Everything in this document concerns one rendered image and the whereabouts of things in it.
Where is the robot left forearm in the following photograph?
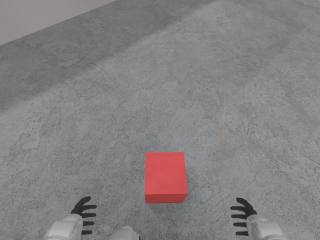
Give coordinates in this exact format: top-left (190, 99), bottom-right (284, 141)
top-left (42, 213), bottom-right (83, 240)

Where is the carton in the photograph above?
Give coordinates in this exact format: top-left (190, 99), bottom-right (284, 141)
top-left (144, 152), bottom-right (188, 204)

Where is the left robot shin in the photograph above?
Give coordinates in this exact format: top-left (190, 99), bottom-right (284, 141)
top-left (122, 226), bottom-right (133, 230)

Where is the robot left hand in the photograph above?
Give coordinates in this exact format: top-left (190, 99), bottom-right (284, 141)
top-left (71, 196), bottom-right (97, 235)

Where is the robot right hand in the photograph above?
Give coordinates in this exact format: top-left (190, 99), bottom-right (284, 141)
top-left (230, 197), bottom-right (257, 236)

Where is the robot left thigh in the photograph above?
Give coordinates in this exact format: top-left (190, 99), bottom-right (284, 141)
top-left (108, 228), bottom-right (139, 240)

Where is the robot right forearm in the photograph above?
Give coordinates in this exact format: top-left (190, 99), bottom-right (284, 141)
top-left (246, 214), bottom-right (288, 240)

